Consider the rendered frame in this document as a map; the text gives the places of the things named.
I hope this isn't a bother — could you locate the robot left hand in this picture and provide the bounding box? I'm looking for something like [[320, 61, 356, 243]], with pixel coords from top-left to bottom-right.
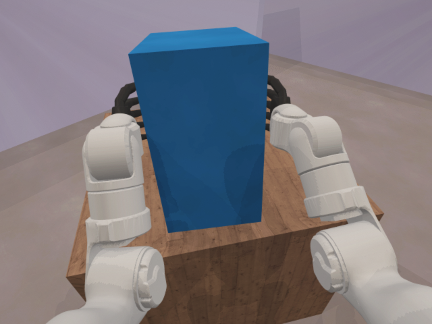
[[112, 82, 147, 140]]

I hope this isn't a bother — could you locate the robot right hand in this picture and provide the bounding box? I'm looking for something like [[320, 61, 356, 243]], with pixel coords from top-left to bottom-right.
[[265, 75, 291, 131]]

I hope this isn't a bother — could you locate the carton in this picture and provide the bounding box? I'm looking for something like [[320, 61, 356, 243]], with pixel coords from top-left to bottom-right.
[[128, 27, 269, 233]]

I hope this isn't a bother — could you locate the robot left forearm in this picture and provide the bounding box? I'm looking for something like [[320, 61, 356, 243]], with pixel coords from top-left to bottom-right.
[[82, 113, 151, 296]]

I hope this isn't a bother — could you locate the robot right forearm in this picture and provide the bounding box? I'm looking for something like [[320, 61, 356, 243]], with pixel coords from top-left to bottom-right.
[[269, 104, 398, 269]]

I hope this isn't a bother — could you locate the left robot upper arm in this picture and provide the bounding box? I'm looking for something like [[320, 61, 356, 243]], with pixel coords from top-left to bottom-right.
[[46, 246, 167, 324]]

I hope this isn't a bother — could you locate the pedestal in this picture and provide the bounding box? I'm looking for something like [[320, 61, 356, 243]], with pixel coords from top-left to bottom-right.
[[66, 97, 384, 324]]

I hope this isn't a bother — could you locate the right robot upper arm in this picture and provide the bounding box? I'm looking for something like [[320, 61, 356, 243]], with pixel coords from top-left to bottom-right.
[[310, 221, 432, 324]]

